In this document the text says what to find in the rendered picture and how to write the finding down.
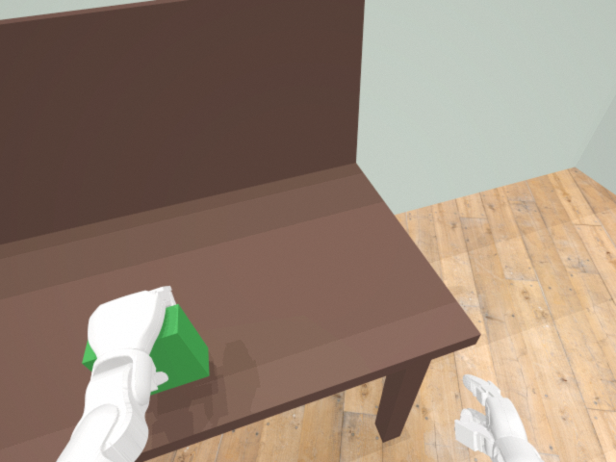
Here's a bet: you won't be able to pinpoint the sponge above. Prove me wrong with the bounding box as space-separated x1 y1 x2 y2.
82 304 210 395

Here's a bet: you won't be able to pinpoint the robot left hand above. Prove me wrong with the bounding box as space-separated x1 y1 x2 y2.
88 286 176 392

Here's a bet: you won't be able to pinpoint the table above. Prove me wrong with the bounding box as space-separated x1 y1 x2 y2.
0 0 481 462

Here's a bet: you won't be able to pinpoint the robot left forearm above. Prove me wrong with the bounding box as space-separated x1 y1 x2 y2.
56 348 152 462

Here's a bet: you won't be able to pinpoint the robot right hand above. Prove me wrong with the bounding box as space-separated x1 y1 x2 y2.
454 374 527 461

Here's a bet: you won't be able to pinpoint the robot right forearm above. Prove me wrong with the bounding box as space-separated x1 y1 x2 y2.
492 436 544 462

